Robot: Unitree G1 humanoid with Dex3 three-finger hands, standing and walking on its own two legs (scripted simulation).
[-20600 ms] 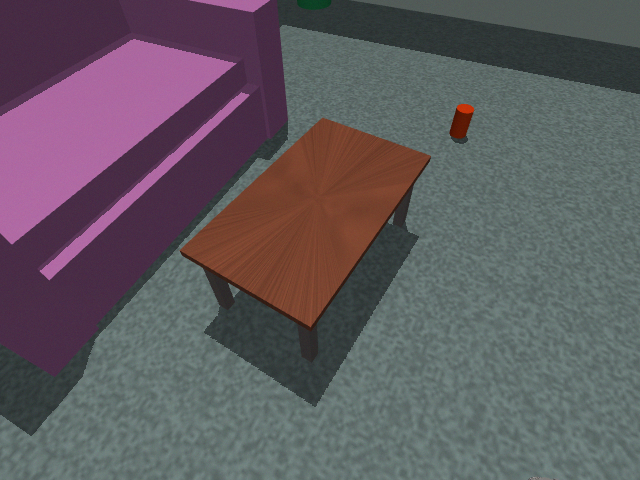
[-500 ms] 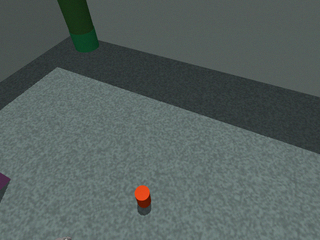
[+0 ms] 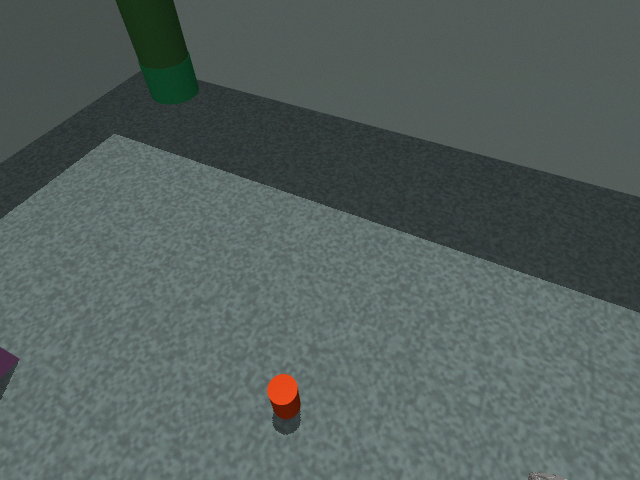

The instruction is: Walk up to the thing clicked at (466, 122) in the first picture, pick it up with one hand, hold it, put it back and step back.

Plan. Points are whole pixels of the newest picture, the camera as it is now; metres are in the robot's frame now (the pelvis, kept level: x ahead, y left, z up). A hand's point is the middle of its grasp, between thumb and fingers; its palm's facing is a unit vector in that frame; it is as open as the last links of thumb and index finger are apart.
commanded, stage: stand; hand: left
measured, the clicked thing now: (284, 397) +0.41 +0.13 -0.71
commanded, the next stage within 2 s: go down in 1.88 s
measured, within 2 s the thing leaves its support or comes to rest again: neither
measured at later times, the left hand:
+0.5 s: hand out of the picture +0.10 +0.24 -0.15, palm faces -0.03 -0.94 -0.35, open 7.4 cm
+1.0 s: hand out of the picture +0.09 +0.24 -0.16, palm faces -0.03 -0.94 -0.35, open 7.4 cm
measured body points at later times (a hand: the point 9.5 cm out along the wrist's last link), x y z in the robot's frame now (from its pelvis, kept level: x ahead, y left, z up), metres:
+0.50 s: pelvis +0.01 -0.01 +0.00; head +0.02 -0.01 +0.45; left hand +0.10 +0.29 -0.13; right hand +0.09 -0.31 -0.13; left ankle +0.02 +0.13 -0.75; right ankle -0.01 -0.13 -0.75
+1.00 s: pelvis +0.01 -0.01 +0.00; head +0.02 -0.02 +0.45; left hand +0.09 +0.29 -0.13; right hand +0.08 -0.32 -0.13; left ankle +0.02 +0.13 -0.75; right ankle -0.01 -0.13 -0.75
